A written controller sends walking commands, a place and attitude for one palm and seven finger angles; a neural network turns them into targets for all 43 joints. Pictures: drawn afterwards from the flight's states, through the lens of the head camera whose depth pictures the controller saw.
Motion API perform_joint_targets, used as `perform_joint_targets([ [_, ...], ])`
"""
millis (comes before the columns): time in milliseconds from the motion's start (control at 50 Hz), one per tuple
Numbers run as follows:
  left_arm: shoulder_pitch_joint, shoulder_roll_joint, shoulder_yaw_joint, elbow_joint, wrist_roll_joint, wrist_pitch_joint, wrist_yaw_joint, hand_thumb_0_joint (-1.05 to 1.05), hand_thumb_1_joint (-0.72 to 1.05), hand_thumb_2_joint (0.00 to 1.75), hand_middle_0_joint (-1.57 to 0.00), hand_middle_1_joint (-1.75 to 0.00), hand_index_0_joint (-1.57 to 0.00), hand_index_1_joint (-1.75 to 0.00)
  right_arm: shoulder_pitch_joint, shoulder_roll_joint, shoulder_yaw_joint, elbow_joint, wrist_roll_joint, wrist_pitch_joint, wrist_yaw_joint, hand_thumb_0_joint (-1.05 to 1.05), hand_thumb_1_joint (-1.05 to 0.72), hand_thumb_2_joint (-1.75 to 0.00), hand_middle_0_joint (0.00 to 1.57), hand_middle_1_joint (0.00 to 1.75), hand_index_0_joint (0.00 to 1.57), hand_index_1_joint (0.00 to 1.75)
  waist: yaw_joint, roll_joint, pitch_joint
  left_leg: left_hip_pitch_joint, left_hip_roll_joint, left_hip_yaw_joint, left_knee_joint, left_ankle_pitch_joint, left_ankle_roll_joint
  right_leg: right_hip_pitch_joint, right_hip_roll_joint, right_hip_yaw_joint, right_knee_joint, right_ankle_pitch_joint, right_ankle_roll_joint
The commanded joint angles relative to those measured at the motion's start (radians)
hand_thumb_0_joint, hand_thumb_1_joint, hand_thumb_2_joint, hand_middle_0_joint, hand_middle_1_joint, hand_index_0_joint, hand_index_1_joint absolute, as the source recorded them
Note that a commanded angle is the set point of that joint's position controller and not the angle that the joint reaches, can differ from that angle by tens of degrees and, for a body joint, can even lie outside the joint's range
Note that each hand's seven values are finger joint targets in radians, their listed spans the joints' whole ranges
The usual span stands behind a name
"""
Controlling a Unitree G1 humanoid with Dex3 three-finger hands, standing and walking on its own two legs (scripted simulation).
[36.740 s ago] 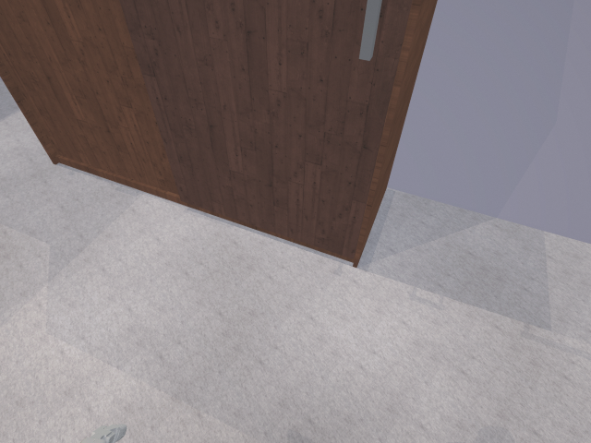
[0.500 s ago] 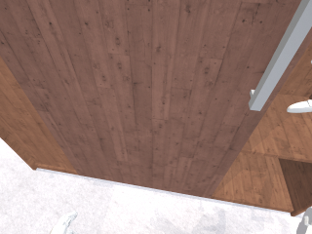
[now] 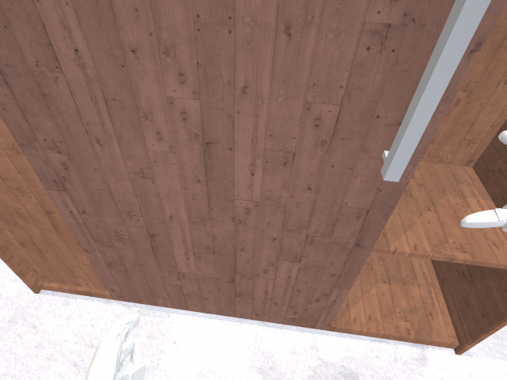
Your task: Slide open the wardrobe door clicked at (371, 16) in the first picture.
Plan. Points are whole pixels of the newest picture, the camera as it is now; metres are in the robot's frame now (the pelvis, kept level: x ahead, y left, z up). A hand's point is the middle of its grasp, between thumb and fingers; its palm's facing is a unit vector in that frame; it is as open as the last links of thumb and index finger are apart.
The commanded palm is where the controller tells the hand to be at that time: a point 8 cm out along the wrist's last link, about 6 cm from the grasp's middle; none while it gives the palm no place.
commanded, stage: slip the hand off the handle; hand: right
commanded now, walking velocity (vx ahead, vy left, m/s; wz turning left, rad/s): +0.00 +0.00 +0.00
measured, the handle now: (420, 95) +0.46 -0.24 +0.27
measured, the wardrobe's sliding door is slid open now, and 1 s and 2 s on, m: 0.50 0.50 0.50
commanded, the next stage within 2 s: draw the hand back to the body in 0.20 s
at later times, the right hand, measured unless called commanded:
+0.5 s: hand out of the picture +0.26 -0.29 +0.22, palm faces +0.23 +0.97 -0.08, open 14.7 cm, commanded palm +0.21 -0.33 +0.22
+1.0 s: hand out of the picture +0.20 -0.28 +0.20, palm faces +0.49 +0.84 -0.24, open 13.8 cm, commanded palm +0.16 -0.31 +0.20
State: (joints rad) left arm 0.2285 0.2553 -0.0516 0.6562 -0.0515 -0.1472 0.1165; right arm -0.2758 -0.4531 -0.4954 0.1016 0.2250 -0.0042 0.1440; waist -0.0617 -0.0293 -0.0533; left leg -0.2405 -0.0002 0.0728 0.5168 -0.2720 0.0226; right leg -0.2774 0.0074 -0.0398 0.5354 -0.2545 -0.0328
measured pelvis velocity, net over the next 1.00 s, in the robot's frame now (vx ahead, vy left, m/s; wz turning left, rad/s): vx -0.02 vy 0.01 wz -0.03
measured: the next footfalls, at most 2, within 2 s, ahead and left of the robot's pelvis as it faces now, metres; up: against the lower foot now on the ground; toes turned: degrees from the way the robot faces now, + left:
none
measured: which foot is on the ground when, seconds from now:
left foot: down 0.00-1.00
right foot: down 0.00-1.00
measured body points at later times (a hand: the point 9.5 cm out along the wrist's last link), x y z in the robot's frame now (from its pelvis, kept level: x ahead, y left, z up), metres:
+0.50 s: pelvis +0.00 +0.01 +0.00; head -0.04 +0.03 +0.45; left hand +0.20 +0.23 -0.07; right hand +0.24 -0.34 +0.22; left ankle +0.00 +0.10 -0.73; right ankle +0.02 -0.10 -0.73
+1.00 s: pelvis -0.02 +0.01 +0.00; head -0.05 +0.01 +0.45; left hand +0.19 +0.21 -0.06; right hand +0.17 -0.33 +0.21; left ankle +0.00 +0.10 -0.73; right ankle +0.02 -0.10 -0.73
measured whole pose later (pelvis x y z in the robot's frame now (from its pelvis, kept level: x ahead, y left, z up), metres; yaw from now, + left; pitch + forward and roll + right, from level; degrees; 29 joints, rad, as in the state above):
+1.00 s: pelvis -0.02 +0.01 +0.00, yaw -1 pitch -5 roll +1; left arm 0.18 0.25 -0.07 0.66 -0.02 -0.22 0.08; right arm 0.15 -0.39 -0.40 -0.29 0.16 0.06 -0.04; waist -0.08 -0.04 0.00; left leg -0.15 -0.01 0.10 0.46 -0.23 0.03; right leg -0.21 0.00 -0.01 0.51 -0.22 -0.02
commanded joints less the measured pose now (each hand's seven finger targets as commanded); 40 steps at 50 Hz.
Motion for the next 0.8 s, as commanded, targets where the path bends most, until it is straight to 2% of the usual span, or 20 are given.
perform_joint_targets([
  [0, -0.12, 0.115, 0.04, -0.15, -0.002, -0.068, 0.016, 0.0, 0.9, 0.9, -0.2, -0.3, -0.2, -0.3, -0.315, -0.243, -0.027, -0.251, 0.027, -0.048, 0.003, 0.0, 0.55, -0.2, 0.25, 1.15, 0.25, 1.15, 0.017, -0.033, -0.151, -0.043, -0.011, -0.04, -0.092, 0.086, 0.006, 0.134, -0.014, 0.08, -0.096, 0.081, 0.005],
  [20, -0.13, 0.112, 0.037, -0.151, -0.002, -0.07, 0.016, 0.0, 0.9, 0.9, -0.2, -0.3, -0.2, -0.3, -0.308, -0.23, -0.017, -0.249, 0.029, -0.04, 0.003, 0.0, 0.55, -0.2, 0.25, 1.15, 0.25, 1.15, 0.014, -0.053, -0.137, -0.051, -0.01, -0.041, -0.094, 0.075, 0.007, 0.133, -0.013, 0.082, -0.099, 0.066, 0.007],
  [120, -0.147, 0.107, 0.032, -0.149, 0.002, -0.067, 0.019, 0.0, 0.9, 0.9, -0.2, -0.3, -0.2, -0.3, -0.24, -0.294, -0.106, -0.269, 0.042, -0.025, -0.007, 0.0, 0.55, -0.2, 0.25, 1.15, 0.25, 1.15, -0.009, -0.021, -0.15, -0.001, -0.005, -0.045, -0.101, 0.103, 0.006, 0.118, -0.01, 0.072, -0.095, 0.098, 0.007],
  [180, -0.156, 0.097, 0.029, -0.164, 0.007, -0.068, 0.007, 0.0, 0.9, 0.9, -0.2, -0.3, -0.2, -0.3, -0.157, -0.295, -0.136, -0.362, 0.052, -0.035, -0.006, 0.0, 0.55, -0.2, 0.25, 1.15, 0.25, 1.15, -0.03, -0.05, -0.2, 0.058, -0.002, -0.045, -0.08, 0.214, 0.01, 0.14, -0.007, 0.06, -0.079, 0.196, 0.008],
  [220, -0.167, 0.092, 0.024, -0.169, 0.005, -0.07, 0.004, 0.0, 0.9, 0.9, -0.2, -0.3, -0.2, -0.3, -0.159, -0.264, -0.098, -0.411, 0.052, -0.035, 0.008, 0.0, 0.55, -0.2, 0.25, 1.15, 0.25, 1.15, -0.021, -0.11, -0.191, 0.039, -0.006, -0.043, -0.075, 0.24, 0.009, 0.158, -0.004, 0.05, -0.071, 0.223, 0.01],
  [300, -0.156, 0.103, 0.026, -0.145, 0.0, -0.074, 0.019, 0.0, 0.9, 0.9, -0.2, -0.3, -0.2, -0.3, -0.175, -0.257, -0.088, -0.342, 0.07, -0.018, 0.028, 0.0, 0.55, -0.2, 0.25, 1.15, 0.25, 1.15, 0.006, -0.043, -0.104, -0.011, -0.009, -0.043, -0.101, 0.174, 0.002, 0.128, -0.008, 0.059, -0.079, 0.149, 0.005],
  [320, -0.172, 0.126, 0.022, -0.146, -0.021, -0.076, 0.031, 0.0, 0.9, 0.9, -0.2, -0.3, -0.2, -0.3, -0.1, -0.277, -0.077, -0.184, 0.1, 0.109, 0.087, 0.0, 0.55, -0.2, 0.25, 1.15, 0.25, 1.15, -0.005, -0.049, -0.11, 0.039, 0.002, -0.048, -0.111, 0.161, 0.004, 0.109, -0.011, 0.066, -0.105, 0.103, 0.005],
  [340, -0.188, 0.125, 0.018, -0.159, -0.035, -0.075, 0.04, 0.0, 0.9, 0.9, -0.2, -0.3, -0.2, -0.3, -0.13, -0.279, -0.072, -0.237, 0.111, 0.163, 0.118, 0.0, 0.55, -0.2, 0.25, 1.15, 0.25, 1.15, -0.01, -0.073, -0.099, 0.042, 0.006, -0.053, -0.128, 0.153, 0.0, 0.12, -0.008, 0.06, -0.105, 0.1, 0.002],
  [380, -0.205, 0.118, 0.014, -0.176, -0.038, -0.085, 0.048, 0.0, 0.9, 0.9, -0.2, -0.3, -0.2, -0.3, -0.189, -0.288, -0.054, -0.307, 0.119, 0.226, 0.152, 0.0, 0.55, -0.2, 0.25, 1.15, 0.25, 1.15, -0.007, -0.093, -0.135, 0.049, 0.009, -0.055, -0.128, 0.167, -0.001, 0.148, -0.004, 0.067, -0.1, 0.126, -0.004],
  [420, -0.217, 0.123, 0.006, -0.186, -0.043, -0.096, 0.048, 0.0, 0.9, 0.9, -0.2, -0.3, -0.2, -0.3, -0.187, -0.311, -0.057, -0.313, 0.133, 0.29, 0.188, 0.0, 0.55, -0.2, 0.25, 1.15, 0.25, 1.15, -0.01, -0.06, -0.146, 0.059, 0.008, -0.051, -0.128, 0.164, -0.003, 0.157, -0.005, 0.082, -0.104, 0.133, -0.006],
  [480, -0.232, 0.12, -0.002, -0.212, -0.045, -0.114, 0.032, 0.0, 0.9, 0.9, -0.2, -0.3, -0.2, -0.3, -0.161, -0.35, -0.099, -0.416, 0.172, 0.321, 0.25, 0.0, 0.55, -0.2, 0.25, 1.15, 0.25, 1.15, -0.024, -0.065, -0.207, 0.107, 0.006, -0.052, -0.111, 0.251, -0.008, 0.206, 0.0, 0.093, -0.091, 0.208, -0.01],
  [500, -0.236, 0.113, -0.006, -0.22, -0.042, -0.119, 0.026, 0.0, 0.9, 0.9, -0.2, -0.3, -0.2, -0.3, -0.151, -0.351, -0.11, -0.458, 0.179, 0.308, 0.254, 0.0, 0.55, -0.2, 0.25, 1.15, 0.25, 1.15, -0.028, -0.061, -0.21, 0.111, 0.003, -0.049, -0.107, 0.266, -0.005, 0.211, 0.003, 0.093, -0.088, 0.223, -0.008],
  [540, -0.228, 0.111, -0.001, -0.221, -0.031, -0.123, 0.012, 0.0, 0.9, 0.9, -0.2, -0.3, -0.2, -0.3, -0.048, -0.396, -0.197, -0.466, 0.194, 0.28, 0.232, 0.0, 0.55, -0.2, 0.25, 1.15, 0.25, 1.15, -0.05, -0.033, -0.207, 0.131, 0.0, -0.051, -0.109, 0.293, -0.002, 0.196, 0.001, 0.088, -0.081, 0.25, -0.005],
  [580, -0.223, 0.107, 0.002, -0.217, -0.032, -0.122, -0.004, 0.0, 0.9, 0.9, -0.2, -0.3, -0.2, -0.3, 0.063, -0.348, -0.216, -0.436, 0.211, 0.273, 0.212, 0.0, 0.55, -0.2, 0.25, 1.15, 0.25, 1.15, -0.053, -0.011, -0.163, 0.114, 0.001, -0.041, -0.105, 0.3, -0.003, 0.172, -0.002, 0.08, -0.086, 0.245, -0.001],
  [600, -0.221, 0.109, 0.004, -0.21, -0.034, -0.117, -0.009, 0.0, 0.9, 0.9, -0.2, -0.3, -0.2, -0.3, 0.092, -0.322, -0.212, -0.401, 0.215, 0.285, 0.204, 0.0, 0.55, -0.2, 0.25, 1.15, 0.25, 1.15, -0.048, 0.015, -0.126, 0.094, -0.001, -0.033, -0.109, 0.279, -0.005, 0.153, -0.004, 0.078, -0.091, 0.224, 0.001],
  [620, -0.221, 0.117, 0.009, -0.202, -0.039, -0.109, -0.012, 0.0, 0.9, 0.9, -0.2, -0.3, -0.2, -0.3, 0.115, -0.311, -0.211, -0.359, 0.214, 0.307, 0.198, 0.0, 0.55, -0.2, 0.25, 1.15, 0.25, 1.15, -0.046, 0.0, -0.088, 0.065, -0.002, -0.033, -0.119, 0.231, -0.006, 0.133, -0.006, 0.075, -0.097, 0.189, 0.003],
  [680, -0.227, 0.126, 0.009, -0.197, -0.049, -0.099, -0.012, 0.0, 0.9, 0.9, -0.2, -0.3, -0.2, -0.3, 0.089, -0.241, -0.121, -0.323, 0.202, 0.37, 0.185, 0.0, 0.55, -0.2, 0.25, 1.15, 0.25, 1.15, -0.025, -0.046, 0.015, -0.012, 0.003, -0.044, -0.148, 0.102, -0.008, 0.109, -0.01, 0.081, -0.111, 0.094, 0.008],
  [720, -0.228, 0.128, 0.01, -0.204, -0.052, -0.102, -0.007, 0.0, 0.9, 0.9, -0.2, -0.3, -0.2, -0.3, 0.036, -0.224, -0.067, -0.371, 0.182, 0.385, 0.182, 0.0, 0.51, -0.22, 0.25, 1.13, 0.25, 1.13, -0.011, -0.072, 0.011, -0.031, 0.001, -0.051, -0.156, 0.047, -0.01, 0.123, -0.011, 0.087, -0.117, 0.054, 0.005],
  [740, -0.238, 0.122, 0.009, -0.212, -0.052, -0.108, -0.005, 0.0, 0.9, 0.9, -0.2, -0.3, -0.2, -0.3, 0.008, -0.211, -0.044, -0.417, 0.177, 0.375, 0.179, 0.0, 0.48, -0.24, 0.25, 1.11, 0.25, 1.11, -0.007, -0.053, 0.006, -0.027, 0.002, -0.062, -0.158, 0.041, -0.011, 0.131, -0.011, 0.089, -0.108, 0.052, 0.003],
  [780, -0.231, 0.115, 0.007, -0.219, -0.048, -0.121, 0.002, 0.0, 0.9, 0.9, -0.2, -0.3, -0.2, -0.3, -0.066, -0.22, -0.011, -0.526, 0.154, 0.333, 0.176, 0.0, 0.41, -0.27, 0.25, 1.07, 0.25, 1.07, 0.007, -0.075, -0.047, -0.021, -0.003, -0.054, -0.153, 0.021, -0.009, 0.166, -0.006, 0.093, -0.115, 0.04, -0.005],
])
